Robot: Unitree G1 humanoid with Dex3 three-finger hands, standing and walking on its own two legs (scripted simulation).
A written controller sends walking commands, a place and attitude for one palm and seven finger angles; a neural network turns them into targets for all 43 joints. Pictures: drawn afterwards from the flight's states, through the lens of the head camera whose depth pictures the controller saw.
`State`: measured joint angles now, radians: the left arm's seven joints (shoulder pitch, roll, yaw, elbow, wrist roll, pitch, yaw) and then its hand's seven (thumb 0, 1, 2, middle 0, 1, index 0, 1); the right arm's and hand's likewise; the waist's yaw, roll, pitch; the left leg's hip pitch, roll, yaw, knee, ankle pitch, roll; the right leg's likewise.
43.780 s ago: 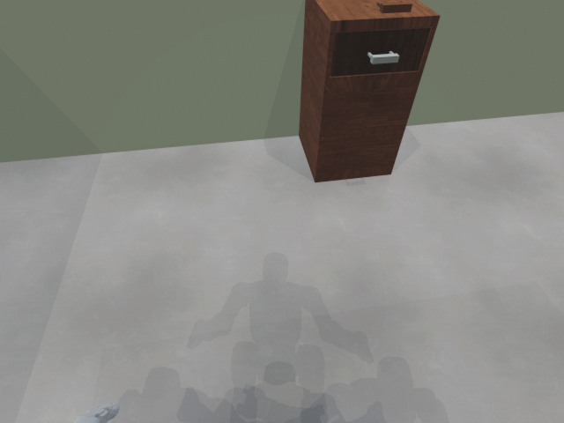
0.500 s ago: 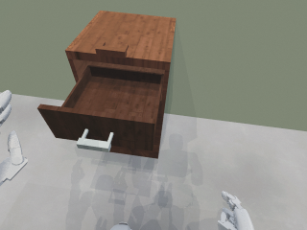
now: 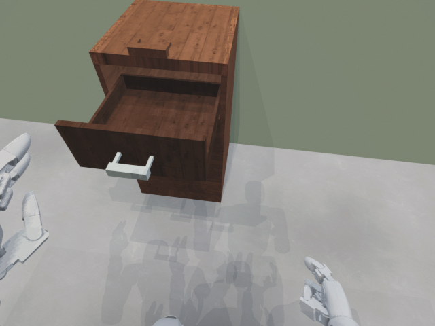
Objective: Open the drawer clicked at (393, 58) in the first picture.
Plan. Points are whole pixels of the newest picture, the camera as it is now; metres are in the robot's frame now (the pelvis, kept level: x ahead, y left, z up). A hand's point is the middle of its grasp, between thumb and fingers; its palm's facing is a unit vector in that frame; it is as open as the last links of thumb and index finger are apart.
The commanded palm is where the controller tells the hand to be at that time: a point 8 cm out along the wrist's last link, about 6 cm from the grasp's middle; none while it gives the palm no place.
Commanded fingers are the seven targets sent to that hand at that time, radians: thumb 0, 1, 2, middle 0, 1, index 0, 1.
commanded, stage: stop stepping back and stand still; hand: left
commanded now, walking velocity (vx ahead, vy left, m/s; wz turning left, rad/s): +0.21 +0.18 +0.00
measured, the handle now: (131, 164) +0.50 +0.26 -0.08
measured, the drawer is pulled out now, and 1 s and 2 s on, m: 0.29 0.29 0.29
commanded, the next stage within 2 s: let the arm hang, fingers relaxed in 0.54 s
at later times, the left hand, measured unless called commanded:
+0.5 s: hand (11, 274) +0.15 +0.24 +0.18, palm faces +0.36 -0.80 -0.48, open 7.4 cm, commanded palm +0.09 +0.28 +0.19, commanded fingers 0.00 0.90 0.90 -0.20 -0.30 -0.20 -0.30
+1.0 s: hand out of the picture -0.01 +0.19 -0.16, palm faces +0.06 -0.98 -0.17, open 7.0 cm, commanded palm none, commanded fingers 0.00 0.90 0.90 -0.20 -0.30 -0.20 -0.30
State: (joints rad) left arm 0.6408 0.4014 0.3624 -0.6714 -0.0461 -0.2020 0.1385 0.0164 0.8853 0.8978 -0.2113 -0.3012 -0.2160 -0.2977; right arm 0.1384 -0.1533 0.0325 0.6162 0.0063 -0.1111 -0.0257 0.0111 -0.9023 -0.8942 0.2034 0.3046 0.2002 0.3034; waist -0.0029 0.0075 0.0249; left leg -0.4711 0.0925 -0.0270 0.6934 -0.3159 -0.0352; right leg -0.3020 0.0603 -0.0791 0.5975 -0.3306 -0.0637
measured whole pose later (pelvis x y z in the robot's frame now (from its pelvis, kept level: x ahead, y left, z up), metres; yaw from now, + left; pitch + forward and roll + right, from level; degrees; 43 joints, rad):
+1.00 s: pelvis -0.05 +0.01 +0.01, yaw +2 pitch -2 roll +0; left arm 0.29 0.20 0.02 0.88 0.01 0.04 0.02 -0.01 0.98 0.90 -0.21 -0.30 -0.21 -0.30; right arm 0.26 -0.20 0.02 0.94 -0.02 0.02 -0.02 0.01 -0.91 -0.89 0.20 0.30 0.20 0.30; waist 0.00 -0.07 0.09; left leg -0.17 -0.01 0.04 0.48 -0.27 0.02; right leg -0.25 0.01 -0.10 0.46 -0.19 -0.05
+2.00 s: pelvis -0.04 +0.01 +0.02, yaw +1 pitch -2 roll +0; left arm 0.29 0.12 0.01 1.14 0.00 -0.01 0.03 0.01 0.91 0.90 -0.20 -0.30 -0.20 -0.30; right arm 0.35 -0.09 0.00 1.12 -0.01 0.01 -0.05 0.00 -0.91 -0.89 0.20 0.30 0.19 0.30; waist -0.01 -0.01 0.06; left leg -0.12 0.01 0.05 0.41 -0.26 0.01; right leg -0.20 0.03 -0.08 0.38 -0.16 -0.06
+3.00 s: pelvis -0.02 +0.00 +0.02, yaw +2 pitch -2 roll +0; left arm 0.26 0.15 0.02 1.14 0.00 -0.01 0.03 0.01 0.91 0.90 -0.20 -0.30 -0.20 -0.30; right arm 0.31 -0.12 0.00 1.13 -0.01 0.00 -0.05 0.00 -0.91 -0.89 0.20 0.30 0.20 0.30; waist -0.01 0.00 0.07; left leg -0.07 0.01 0.04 0.37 -0.26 0.00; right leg -0.16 0.04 -0.09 0.36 -0.18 -0.07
